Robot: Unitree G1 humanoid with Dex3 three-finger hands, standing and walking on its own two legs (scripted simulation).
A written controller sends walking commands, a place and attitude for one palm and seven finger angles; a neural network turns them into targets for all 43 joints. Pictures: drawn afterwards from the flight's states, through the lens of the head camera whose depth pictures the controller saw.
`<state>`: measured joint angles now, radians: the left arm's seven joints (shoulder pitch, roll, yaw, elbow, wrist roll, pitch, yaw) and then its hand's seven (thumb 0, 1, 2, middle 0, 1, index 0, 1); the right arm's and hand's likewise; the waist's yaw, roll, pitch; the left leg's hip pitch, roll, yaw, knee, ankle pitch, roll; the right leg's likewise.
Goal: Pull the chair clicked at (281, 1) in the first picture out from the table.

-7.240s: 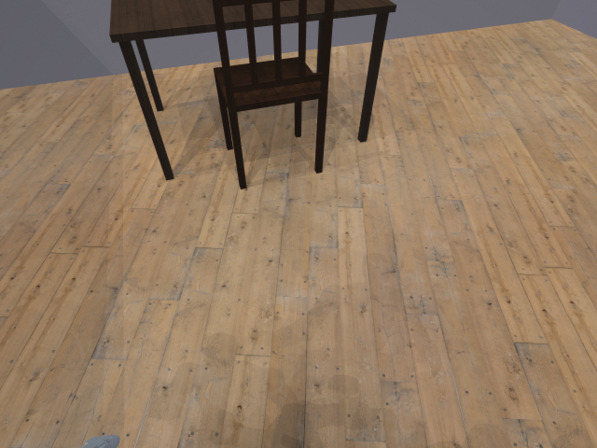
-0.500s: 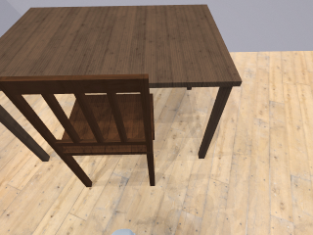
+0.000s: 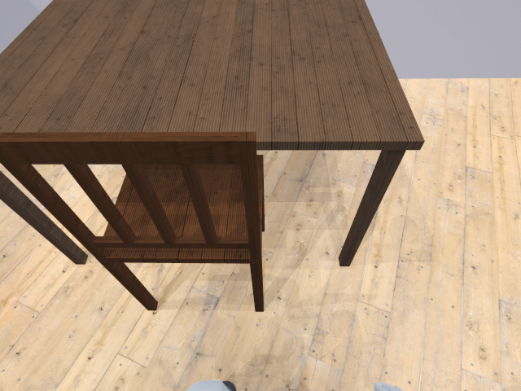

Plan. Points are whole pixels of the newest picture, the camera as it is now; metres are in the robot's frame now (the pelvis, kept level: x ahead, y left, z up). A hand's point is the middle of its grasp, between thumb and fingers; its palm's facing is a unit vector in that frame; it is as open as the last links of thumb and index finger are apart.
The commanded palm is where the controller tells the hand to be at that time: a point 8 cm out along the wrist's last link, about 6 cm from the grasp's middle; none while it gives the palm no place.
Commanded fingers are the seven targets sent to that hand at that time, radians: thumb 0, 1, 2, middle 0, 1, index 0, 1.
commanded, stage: come to a stop and stand still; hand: left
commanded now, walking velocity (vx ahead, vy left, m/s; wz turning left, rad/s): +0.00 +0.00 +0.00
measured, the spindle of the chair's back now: (153, 206) +0.45 +0.28 -0.07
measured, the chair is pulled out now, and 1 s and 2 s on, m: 0.00 0.00 0.00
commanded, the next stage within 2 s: look again from close up in 0.58 s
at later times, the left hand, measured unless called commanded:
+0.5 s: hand out of the picture +0.00 +0.15 -0.16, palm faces +0.04 -0.97 -0.22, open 7.3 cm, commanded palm none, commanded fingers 0.00 0.90 0.90 -0.20 -0.30 -0.20 -0.30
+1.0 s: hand out of the picture -0.03 +0.18 -0.17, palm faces +0.04 -0.98 -0.19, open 7.4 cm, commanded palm none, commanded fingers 0.00 0.90 0.90 -0.20 -0.30 -0.20 -0.30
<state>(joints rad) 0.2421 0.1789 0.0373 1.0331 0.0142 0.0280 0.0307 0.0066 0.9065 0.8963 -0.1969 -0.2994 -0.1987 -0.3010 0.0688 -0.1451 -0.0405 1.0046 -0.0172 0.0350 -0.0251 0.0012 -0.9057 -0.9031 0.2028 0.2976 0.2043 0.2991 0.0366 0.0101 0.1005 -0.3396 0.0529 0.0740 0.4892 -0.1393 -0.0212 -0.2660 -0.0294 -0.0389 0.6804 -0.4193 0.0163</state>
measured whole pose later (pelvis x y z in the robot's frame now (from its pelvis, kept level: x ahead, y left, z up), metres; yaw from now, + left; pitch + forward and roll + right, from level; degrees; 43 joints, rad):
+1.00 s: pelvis -0.03 +0.01 +0.01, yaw +0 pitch -2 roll +0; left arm 0.32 0.13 -0.01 1.08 0.02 -0.01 0.03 0.01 0.91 0.90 -0.20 -0.30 -0.20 -0.30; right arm 0.32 -0.15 0.00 1.06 -0.02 -0.01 -0.02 0.02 -0.93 -0.90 0.20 0.30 0.20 0.30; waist 0.00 0.02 0.00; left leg -0.21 -0.01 0.05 0.50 -0.27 0.03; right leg -0.22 -0.02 -0.04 0.50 -0.26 0.00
